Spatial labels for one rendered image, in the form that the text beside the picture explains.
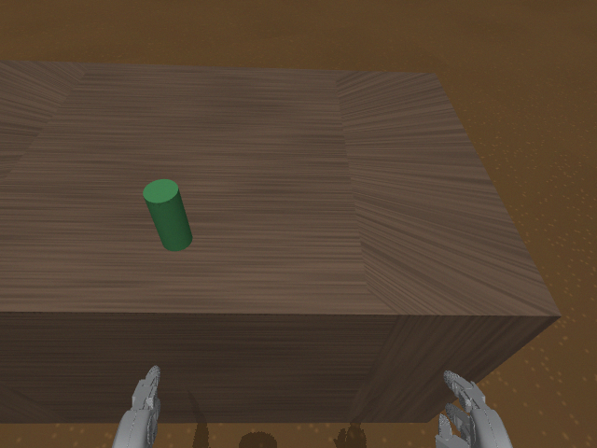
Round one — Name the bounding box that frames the left robot hand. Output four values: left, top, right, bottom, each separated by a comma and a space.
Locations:
112, 365, 160, 448

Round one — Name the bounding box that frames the can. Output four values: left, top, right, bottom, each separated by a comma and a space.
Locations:
143, 179, 192, 251

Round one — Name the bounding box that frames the right robot hand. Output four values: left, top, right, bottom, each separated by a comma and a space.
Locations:
435, 371, 513, 448

